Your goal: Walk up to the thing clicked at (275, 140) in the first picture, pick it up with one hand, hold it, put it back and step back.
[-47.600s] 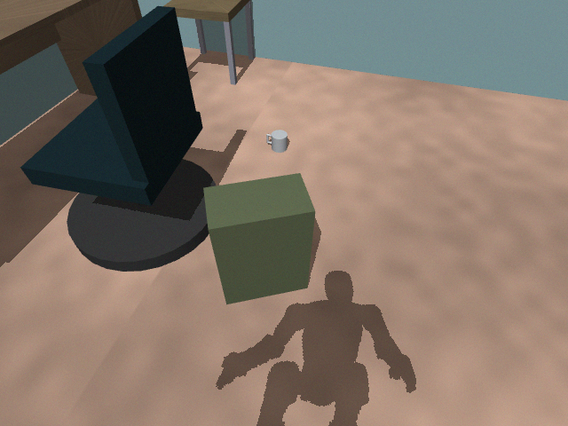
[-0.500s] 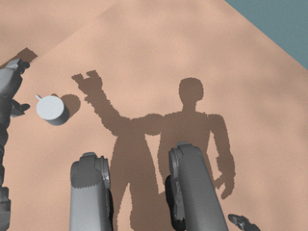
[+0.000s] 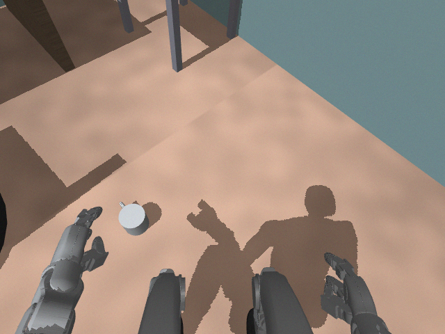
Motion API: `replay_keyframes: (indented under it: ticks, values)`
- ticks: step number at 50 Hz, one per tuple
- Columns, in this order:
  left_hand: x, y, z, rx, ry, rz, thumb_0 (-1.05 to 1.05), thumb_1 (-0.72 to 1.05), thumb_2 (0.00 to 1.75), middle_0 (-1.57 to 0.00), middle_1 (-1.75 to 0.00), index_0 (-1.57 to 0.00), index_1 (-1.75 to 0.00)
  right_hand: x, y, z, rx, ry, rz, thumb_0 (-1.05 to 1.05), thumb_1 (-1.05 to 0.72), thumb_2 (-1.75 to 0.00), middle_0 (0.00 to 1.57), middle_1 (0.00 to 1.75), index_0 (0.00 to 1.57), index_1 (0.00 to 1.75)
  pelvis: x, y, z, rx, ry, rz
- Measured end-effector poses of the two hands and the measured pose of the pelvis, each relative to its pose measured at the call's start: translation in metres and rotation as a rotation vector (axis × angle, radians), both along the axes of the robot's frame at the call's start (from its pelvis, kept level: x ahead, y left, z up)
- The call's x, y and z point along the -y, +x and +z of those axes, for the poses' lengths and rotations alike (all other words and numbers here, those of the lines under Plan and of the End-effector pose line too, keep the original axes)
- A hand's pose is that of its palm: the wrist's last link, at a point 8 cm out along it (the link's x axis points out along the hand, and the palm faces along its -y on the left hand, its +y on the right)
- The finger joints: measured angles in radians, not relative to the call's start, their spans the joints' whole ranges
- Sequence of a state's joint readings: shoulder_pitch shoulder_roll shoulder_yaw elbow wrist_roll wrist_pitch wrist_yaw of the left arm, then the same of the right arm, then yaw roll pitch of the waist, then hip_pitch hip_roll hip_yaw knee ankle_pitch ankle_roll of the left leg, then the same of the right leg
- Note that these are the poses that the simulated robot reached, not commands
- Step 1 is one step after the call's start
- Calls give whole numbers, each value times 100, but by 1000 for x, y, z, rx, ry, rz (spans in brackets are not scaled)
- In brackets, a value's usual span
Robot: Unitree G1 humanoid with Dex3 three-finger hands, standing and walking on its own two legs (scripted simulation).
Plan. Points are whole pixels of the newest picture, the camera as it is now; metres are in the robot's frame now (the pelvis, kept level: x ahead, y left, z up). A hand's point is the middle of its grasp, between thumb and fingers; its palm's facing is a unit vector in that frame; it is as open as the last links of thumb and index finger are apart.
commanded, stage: home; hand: left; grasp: from above
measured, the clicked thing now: (131, 216) +0.51 +0.29 -0.54
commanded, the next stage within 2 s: none
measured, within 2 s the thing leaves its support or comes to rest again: neither
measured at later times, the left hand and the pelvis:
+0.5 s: hand (85, 285) +0.22 +0.18 +0.08, palm faces +0.10 -0.97 -0.21, open 7.4 cm; pelvis +0.06 -0.01 +0.12, yaw +2 degrees
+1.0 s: hand (81, 291) +0.21 +0.18 +0.08, palm faces +0.10 -0.98 -0.20, open 7.4 cm; pelvis +0.06 -0.01 +0.13, yaw +3 degrees
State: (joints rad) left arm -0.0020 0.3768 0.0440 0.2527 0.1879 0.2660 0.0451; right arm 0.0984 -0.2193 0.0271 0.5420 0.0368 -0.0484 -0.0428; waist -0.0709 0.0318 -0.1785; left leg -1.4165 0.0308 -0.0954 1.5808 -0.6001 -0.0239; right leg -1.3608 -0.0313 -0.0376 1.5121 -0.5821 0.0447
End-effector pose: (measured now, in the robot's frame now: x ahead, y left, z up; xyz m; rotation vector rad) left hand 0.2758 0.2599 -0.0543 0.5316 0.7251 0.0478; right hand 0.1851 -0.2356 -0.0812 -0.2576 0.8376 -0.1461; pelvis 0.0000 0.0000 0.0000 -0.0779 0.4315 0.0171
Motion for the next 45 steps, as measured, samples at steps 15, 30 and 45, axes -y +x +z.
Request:
replay_keyframes:
  ticks: [15,30,45]
  values:
    - [30,-54,109,-60,-256,249,1,90,90,-20,-30,-20,-30,7,-3,103,100,-37,-77,1,-90,-90,20,30,20,30,8,40,94,157,22,19]
    - [35,-86,161,-44,-297,279,1,90,90,-20,-30,-20,-30,5,37,151,280,-40,-38,1,-90,-90,20,30,20,30,9,59,124,245,38,35]
    - [34,-85,158,-38,-302,272,1,90,90,-20,-30,-20,-30,2,40,153,276,-53,-4,1,-90,-90,20,30,20,30,8,59,125,264,38,39]
